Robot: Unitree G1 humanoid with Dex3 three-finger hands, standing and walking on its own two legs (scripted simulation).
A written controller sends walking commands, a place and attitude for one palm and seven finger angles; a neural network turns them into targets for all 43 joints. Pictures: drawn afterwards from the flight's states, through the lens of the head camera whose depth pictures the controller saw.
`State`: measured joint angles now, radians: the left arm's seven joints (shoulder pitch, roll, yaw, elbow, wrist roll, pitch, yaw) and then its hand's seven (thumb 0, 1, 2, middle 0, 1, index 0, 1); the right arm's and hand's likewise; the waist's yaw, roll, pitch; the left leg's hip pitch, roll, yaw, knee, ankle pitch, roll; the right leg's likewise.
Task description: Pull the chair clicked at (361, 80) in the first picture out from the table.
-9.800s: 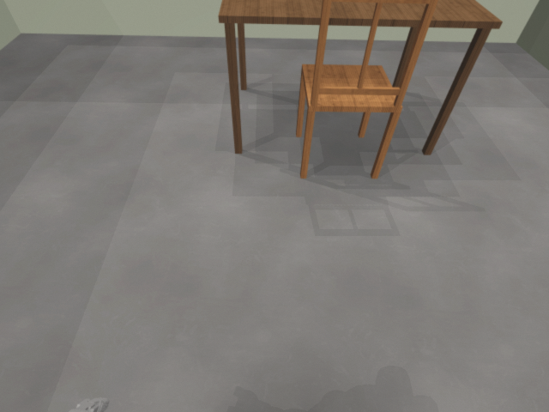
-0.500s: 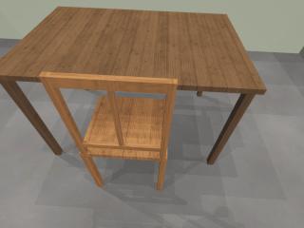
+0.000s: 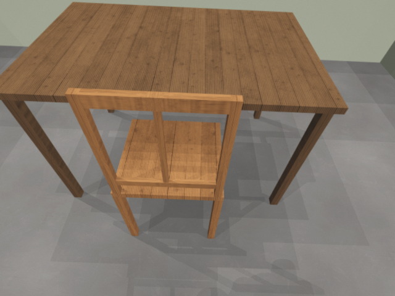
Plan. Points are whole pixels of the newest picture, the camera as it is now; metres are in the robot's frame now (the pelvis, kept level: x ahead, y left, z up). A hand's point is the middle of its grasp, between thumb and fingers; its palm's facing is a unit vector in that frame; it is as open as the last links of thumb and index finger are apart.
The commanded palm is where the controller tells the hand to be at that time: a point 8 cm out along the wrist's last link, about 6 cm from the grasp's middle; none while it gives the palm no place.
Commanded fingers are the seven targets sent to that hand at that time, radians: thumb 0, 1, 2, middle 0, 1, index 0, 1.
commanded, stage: look again from close up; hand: left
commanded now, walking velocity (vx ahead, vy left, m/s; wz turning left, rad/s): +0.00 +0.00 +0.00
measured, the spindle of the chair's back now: (162, 150) +0.51 +0.13 -0.08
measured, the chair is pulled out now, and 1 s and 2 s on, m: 0.00 0.00 0.00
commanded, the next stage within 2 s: shuffle to correct the standing spot in 0.26 s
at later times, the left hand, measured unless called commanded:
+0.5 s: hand out of the picture -0.02 +0.15 -0.17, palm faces +0.00 -0.98 -0.18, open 7.4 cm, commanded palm none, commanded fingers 0.00 0.90 0.90 -0.20 -0.30 -0.20 -0.30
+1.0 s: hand out of the picture +0.06 +0.10 -0.18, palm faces +0.05 -0.99 -0.16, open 7.4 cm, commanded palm none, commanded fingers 0.00 0.90 0.90 -0.20 -0.30 -0.20 -0.30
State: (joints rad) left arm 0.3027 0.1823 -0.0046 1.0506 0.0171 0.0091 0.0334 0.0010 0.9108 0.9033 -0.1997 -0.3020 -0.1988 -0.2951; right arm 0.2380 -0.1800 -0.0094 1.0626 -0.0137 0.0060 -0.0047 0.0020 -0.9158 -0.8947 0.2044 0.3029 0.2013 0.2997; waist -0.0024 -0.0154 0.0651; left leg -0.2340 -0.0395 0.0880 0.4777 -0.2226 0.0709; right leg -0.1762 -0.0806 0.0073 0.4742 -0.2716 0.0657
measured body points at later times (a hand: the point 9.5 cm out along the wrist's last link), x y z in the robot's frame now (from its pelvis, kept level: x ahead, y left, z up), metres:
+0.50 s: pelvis +0.00 -0.02 +0.00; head +0.01 -0.02 +0.45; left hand -0.02 +0.20 -0.16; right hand -0.01 -0.24 -0.16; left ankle +0.03 +0.07 -0.74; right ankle -0.01 -0.17 -0.74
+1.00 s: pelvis +0.07 -0.05 +0.00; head +0.10 -0.05 +0.45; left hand +0.06 +0.16 -0.16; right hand +0.07 -0.27 -0.16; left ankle +0.03 +0.07 -0.73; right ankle -0.01 -0.16 -0.73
